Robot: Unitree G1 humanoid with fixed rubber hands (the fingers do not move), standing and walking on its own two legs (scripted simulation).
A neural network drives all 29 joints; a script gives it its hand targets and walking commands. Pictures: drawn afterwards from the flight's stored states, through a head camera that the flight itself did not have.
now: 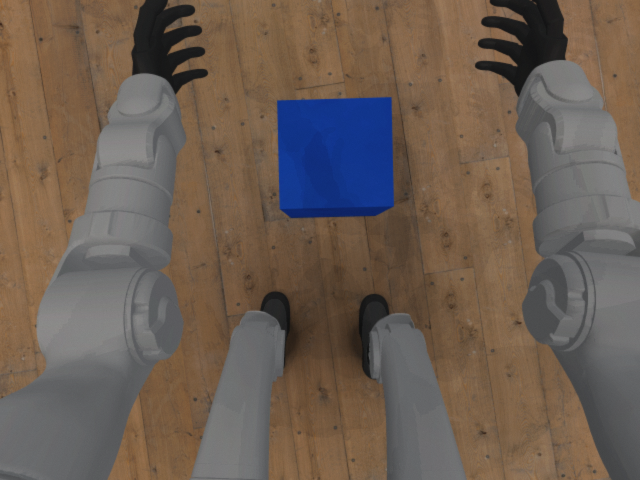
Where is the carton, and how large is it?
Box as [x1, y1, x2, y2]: [277, 97, 393, 217]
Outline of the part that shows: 391,97 277,100 279,200 281,210 290,217 375,215 393,206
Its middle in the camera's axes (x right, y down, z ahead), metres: +0.03 -0.17 +0.83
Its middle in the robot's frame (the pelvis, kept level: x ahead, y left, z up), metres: +0.52 -0.01 -0.52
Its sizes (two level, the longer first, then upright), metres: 0.210 0.200 0.250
